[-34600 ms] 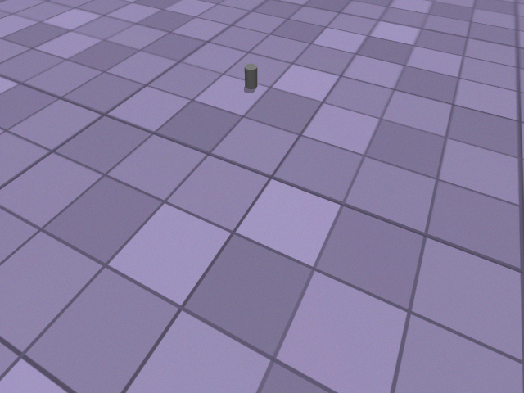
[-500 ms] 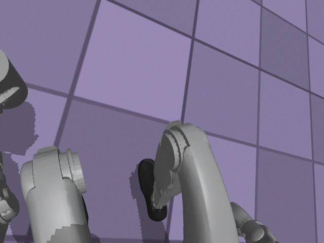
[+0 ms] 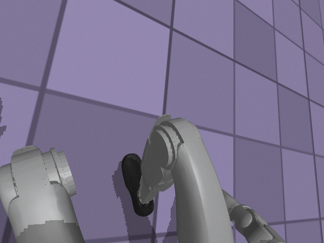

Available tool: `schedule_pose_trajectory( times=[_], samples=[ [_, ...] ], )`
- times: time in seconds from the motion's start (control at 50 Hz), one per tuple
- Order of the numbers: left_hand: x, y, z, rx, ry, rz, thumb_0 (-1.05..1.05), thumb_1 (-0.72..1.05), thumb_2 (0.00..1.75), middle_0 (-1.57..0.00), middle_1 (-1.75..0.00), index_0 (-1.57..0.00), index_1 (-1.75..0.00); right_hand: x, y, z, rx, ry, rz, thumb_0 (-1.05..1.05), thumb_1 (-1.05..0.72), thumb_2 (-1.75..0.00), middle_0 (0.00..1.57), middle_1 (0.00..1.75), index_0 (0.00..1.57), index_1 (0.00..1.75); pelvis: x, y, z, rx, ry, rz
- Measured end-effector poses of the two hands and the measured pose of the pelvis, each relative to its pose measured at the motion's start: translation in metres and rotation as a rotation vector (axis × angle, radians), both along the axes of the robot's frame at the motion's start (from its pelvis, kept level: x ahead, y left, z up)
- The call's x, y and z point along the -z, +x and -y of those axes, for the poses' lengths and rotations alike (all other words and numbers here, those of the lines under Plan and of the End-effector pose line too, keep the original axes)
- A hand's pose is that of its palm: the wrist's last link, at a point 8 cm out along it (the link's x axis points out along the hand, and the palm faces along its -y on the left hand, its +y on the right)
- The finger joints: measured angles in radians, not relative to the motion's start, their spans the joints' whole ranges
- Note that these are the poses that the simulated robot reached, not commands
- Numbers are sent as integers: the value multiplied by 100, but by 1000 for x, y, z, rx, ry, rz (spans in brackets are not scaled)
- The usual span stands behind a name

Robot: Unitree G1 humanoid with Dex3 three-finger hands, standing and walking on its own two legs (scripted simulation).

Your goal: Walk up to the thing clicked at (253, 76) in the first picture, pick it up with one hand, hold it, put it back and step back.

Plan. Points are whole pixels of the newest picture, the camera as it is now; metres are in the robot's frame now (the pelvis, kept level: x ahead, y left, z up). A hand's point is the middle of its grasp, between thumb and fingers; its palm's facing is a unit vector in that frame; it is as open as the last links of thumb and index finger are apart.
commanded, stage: lower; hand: left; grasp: from the side
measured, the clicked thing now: out of the picture +0.47 +0.28 -0.18
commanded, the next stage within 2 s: loosen in 0.80 s
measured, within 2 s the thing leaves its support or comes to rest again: rests again in 0.74 s
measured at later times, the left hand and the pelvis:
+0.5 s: hand out of the picture +0.48 +0.29 -0.18, palm faces +0.41 -0.91 -0.02, open 11.8 cm; pelvis +0.00 +0.01 +0.00, yaw -3 degrees
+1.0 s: hand out of the picture +0.47 +0.28 -0.19, palm faces +0.40 -0.91 -0.02, open 11.8 cm; pelvis -0.01 +0.01 +0.00, yaw -4 degrees
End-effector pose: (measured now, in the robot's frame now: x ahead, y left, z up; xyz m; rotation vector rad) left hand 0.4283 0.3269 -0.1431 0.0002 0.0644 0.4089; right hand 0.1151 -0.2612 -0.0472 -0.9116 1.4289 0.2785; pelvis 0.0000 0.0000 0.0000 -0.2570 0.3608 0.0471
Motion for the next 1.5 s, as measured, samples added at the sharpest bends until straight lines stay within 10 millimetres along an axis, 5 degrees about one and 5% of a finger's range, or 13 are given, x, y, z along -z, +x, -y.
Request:
schedule_pose_trajectory(
  times=[0.98,1.18,1.5],
  samples=[
    [46,2,3,-4,5,-17,-2,-56,99,-63,-90,-64,-89,-24,4,-14,-184,-112,-53,0,-91,-90,20,30,20,30,3,-8,-9,38,-82,95],
    [44,3,3,-11,0,13,-1,-50,62,-64,-67,-66,-66,-24,5,-17,-196,-112,-53,0,-92,-89,20,30,20,30,3,-8,-10,41,-86,98],
    [42,3,1,-10,-3,14,-2,-61,16,-29,-22,-30,-21,-25,6,-18,-192,-113,-33,0,-91,-90,20,30,20,30,2,-10,-10,43,-86,103]
  ],
)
